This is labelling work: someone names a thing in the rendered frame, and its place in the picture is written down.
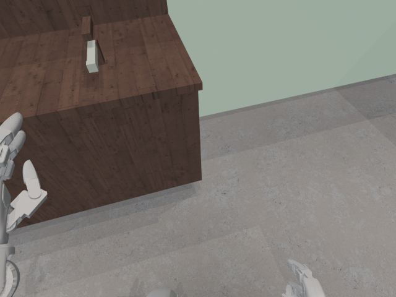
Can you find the tap lever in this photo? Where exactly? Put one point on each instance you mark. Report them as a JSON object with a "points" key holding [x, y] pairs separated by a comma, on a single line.
{"points": [[92, 57]]}

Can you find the left robot forearm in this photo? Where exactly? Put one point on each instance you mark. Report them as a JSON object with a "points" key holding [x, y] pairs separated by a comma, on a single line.
{"points": [[9, 272]]}

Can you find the right robot hand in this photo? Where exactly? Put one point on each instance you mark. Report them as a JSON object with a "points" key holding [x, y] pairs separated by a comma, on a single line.
{"points": [[311, 287]]}

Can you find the counter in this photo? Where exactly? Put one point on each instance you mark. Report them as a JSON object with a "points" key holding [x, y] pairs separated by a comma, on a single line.
{"points": [[94, 139]]}

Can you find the left robot hand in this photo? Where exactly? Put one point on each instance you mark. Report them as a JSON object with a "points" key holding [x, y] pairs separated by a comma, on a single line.
{"points": [[27, 202]]}

